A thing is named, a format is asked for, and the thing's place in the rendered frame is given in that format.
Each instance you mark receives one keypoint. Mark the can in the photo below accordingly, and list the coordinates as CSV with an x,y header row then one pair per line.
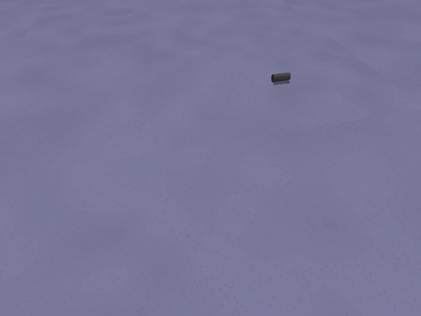
x,y
280,77

